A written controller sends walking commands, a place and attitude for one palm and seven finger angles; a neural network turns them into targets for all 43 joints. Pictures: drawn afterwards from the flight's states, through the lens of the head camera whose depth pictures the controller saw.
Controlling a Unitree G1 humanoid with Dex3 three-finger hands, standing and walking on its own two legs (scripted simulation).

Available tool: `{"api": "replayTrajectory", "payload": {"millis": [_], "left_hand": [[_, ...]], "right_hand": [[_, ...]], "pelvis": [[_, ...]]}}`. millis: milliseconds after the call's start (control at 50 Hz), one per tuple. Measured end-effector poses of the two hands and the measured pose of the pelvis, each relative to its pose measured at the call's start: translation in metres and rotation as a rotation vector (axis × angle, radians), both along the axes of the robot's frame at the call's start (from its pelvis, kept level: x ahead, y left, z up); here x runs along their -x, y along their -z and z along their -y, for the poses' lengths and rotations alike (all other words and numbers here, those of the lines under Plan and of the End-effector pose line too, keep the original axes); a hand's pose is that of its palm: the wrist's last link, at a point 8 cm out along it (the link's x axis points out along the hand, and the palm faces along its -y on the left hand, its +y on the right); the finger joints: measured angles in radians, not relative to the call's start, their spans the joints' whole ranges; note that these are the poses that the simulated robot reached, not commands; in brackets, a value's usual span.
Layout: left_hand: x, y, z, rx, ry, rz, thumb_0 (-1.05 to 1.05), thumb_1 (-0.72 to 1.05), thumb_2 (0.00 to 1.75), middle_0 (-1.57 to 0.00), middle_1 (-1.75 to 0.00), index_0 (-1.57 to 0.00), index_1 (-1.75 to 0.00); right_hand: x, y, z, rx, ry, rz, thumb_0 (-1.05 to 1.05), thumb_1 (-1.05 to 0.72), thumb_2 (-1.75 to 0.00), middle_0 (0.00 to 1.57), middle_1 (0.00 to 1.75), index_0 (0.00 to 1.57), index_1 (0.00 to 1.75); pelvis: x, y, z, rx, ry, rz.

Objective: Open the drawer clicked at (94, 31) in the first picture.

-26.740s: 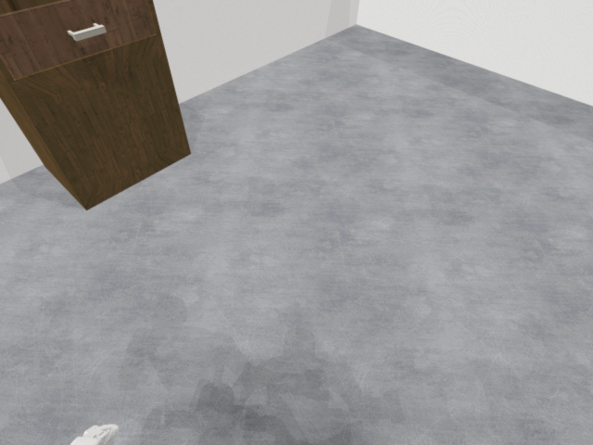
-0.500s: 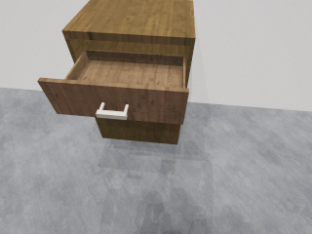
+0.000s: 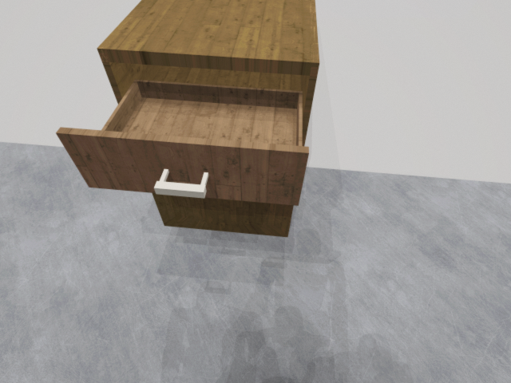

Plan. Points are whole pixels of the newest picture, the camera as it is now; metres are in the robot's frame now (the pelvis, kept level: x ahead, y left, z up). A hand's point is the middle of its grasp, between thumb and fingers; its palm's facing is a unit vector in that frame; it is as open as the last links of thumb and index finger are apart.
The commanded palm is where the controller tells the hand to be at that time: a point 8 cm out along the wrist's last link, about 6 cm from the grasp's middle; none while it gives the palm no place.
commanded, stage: look to check the result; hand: left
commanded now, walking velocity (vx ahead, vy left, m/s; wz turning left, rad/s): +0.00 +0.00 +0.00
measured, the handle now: (183, 182) +0.52 +0.20 -0.05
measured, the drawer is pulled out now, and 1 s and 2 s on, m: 0.30 0.30 0.30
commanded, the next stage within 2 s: stand and wait in 0.38 s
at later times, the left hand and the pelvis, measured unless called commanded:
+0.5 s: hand out of the picture +0.00 +0.16 -0.18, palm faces +0.05 -0.98 -0.18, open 7.3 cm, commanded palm none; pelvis +0.01 +0.00 +0.00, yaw +0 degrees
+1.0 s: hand out of the picture +0.02 +0.16 -0.18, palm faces +0.05 -0.98 -0.19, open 7.3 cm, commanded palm none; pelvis +0.02 -0.01 +0.00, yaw +0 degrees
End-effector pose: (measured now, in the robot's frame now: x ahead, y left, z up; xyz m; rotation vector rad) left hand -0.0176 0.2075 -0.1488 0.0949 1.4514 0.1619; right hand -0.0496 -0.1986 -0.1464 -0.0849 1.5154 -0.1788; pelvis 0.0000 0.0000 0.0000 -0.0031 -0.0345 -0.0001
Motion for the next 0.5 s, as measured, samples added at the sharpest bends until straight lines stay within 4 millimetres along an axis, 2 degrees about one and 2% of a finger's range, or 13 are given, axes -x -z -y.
{"api": "replayTrajectory", "payload": {"millis": [280,500], "left_hand": [[-0.011,-0.002,-0.004,-0.017,0.007,0.007,0.0,0.91,0.9,-0.2,-0.3,-0.2,-0.3],[-0.017,-0.003,-0.004,-0.022,0.005,0.01,0.0,0.92,0.9,-0.2,-0.3,-0.2,-0.3]], "right_hand": [[-0.017,0.003,-0.004,-0.017,-0.004,0.026,0.0,-0.91,-0.9,0.2,0.3,0.2,0.3],[-0.026,0.002,0.002,-0.012,-0.011,0.026,0.0,-0.91,-0.9,0.2,0.3,0.2,0.3]], "pelvis": [[-0.006,0.0,0.001,-0.001,0.001,-0.001],[-0.011,-0.001,0.003,0.0,-0.002,-0.004]]}}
